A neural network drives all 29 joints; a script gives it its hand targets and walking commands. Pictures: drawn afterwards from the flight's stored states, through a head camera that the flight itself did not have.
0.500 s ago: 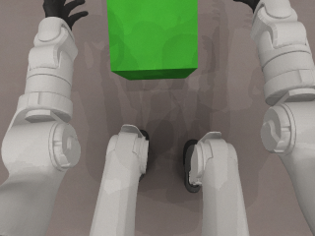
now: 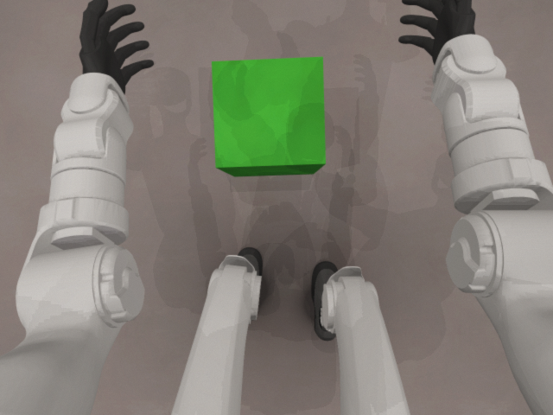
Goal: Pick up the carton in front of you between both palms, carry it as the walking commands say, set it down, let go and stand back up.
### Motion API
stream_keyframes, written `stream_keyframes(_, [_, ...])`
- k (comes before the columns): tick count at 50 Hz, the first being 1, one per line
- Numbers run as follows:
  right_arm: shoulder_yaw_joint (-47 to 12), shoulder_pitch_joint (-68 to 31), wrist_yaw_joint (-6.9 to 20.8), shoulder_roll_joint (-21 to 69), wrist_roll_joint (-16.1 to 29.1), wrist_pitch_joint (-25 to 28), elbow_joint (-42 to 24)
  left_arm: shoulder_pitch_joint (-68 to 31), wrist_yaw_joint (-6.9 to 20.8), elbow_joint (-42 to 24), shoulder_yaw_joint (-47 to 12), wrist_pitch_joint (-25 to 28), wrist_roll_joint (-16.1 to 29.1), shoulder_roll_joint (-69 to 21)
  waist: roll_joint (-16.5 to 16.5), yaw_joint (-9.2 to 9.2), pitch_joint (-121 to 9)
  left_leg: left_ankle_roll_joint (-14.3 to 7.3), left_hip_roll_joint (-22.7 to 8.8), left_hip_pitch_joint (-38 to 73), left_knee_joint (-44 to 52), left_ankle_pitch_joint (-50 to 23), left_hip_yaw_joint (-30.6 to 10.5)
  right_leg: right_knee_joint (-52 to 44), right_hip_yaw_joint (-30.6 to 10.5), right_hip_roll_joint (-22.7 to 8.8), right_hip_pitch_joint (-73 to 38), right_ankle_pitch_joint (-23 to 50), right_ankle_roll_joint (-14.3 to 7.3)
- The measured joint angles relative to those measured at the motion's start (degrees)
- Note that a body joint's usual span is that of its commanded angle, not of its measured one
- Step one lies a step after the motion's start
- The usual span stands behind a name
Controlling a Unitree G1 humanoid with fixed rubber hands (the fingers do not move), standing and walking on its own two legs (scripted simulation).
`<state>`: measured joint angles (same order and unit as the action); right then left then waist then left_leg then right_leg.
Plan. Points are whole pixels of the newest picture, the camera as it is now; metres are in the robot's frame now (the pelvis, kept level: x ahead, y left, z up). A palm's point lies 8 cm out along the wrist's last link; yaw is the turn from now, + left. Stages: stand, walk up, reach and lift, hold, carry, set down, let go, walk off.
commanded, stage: set down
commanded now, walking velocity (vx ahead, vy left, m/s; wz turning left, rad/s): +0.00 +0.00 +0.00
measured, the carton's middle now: (271, 127) +0.53 +0.07 -0.46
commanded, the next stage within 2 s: let go in 0.08 s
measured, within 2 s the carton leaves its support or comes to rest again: neither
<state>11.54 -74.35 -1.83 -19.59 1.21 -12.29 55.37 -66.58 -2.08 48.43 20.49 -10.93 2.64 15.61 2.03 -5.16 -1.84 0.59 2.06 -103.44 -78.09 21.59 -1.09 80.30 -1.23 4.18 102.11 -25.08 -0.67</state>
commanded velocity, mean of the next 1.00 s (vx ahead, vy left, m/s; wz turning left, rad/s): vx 0.00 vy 0.00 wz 0.00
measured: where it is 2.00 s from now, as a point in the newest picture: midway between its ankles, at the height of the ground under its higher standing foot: (285, 306)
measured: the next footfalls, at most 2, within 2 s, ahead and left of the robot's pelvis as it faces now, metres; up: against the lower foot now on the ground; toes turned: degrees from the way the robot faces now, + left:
none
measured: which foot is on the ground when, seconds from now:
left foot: down 0.00-1.00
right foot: down 0.00-1.00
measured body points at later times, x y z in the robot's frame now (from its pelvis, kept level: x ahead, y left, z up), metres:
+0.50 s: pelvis +0.05 +0.01 +0.12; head +0.31 +0.01 +0.49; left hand +0.43 +0.26 +0.00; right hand +0.46 -0.18 -0.01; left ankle +0.10 +0.12 -0.55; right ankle +0.07 -0.10 -0.55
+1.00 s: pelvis +0.09 -0.01 +0.19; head +0.16 -0.01 +0.63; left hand +0.26 +0.23 +0.11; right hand +0.30 -0.23 +0.10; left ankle +0.10 +0.12 -0.55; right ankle +0.07 -0.10 -0.55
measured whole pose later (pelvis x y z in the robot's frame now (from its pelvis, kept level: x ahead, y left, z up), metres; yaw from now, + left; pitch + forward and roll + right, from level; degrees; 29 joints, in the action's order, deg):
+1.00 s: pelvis +0.09 -0.01 +0.19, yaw +1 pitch +6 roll +1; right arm 4.2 7.9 1.8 -11.3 -1.6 -1.0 27.6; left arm 11.5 4.5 25.2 3.5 -1.0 0.4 11.4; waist -0.3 -1.8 2.5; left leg 0.3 1.7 -19.9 -25.8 11.9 -3.1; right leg 27.5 -2.3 2.7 18.4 -15.1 -1.9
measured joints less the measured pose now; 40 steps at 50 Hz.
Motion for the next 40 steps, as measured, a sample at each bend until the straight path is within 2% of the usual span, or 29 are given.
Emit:
stream_keyframes(6, [1.5,1.5,0.8,1.0,-2.0,0.8,0.6,1.8,0.9,0.1,1.7,0.9,-2.4,-1.0,0.1,0.07,-0.6,-0.1,-0.2,6.1,8.0,-2.6,-0.1,-8.1,-0.4,-0.1,-6.0,2.7,0.1])
stream_keyframes(10, [3.0,4.1,0.3,2.8,-4.4,1.3,-0.6,4.3,2.2,-0.4,2.3,1.5,-4.9,-1.5,0.1,0.48,-0.9,-0.2,-0.3,10.1,13.1,-4.1,-0.2,-13.4,-0.6,-0.1,-10.0,4.5,0.2])
stream_keyframes(14, [4.0,11.4,-1.3,6.1,-6.8,1.5,-5.2,10.4,4.2,-2.6,1.2,2.1,-7.7,-1.9,-0.1,1.28,-1.2,-0.5,-0.5,15.2,18.3,-5.4,-0.3,-19.0,-0.9,0.0,-15.3,6.0,0.3])
stream_keyframes(18, [2.9,22.6,-2.4,9.0,-6.9,2.3,-11.7,19.4,6.1,-6.3,-1.5,3.0,-8.9,-2.4,-0.5,1.86,-0.9,-0.8,-0.6,22.0,23.2,-6.2,-0.3,-24.3,-1.2,-0.1,-22.2,7.0,0.4])
stream_keyframes(25, [-0.3,39.9,-1.4,10.3,-5.2,5.0,-18.7,34.6,7.7,-11.1,-5.9,5.4,-6.6,-3.0,-1.8,1.84,-0.7,-1.3,-0.3,34.4,30.3,-6.6,-0.1,-31.6,-1.8,-0.7,-34.8,7.6,0.6])
stream_keyframes(40, [-4.3,66.5,1.4,9.7,-4.1,12.2,-21.9,63.7,6.5,-17.9,-13.9,11.4,-2.7,-5.1,-3.1,1.97,-1.4,-0.9,-0.2,61.6,43.7,-8.2,-1.3,-45.4,-1.4,-1.3,-62.3,9.1,-0.2])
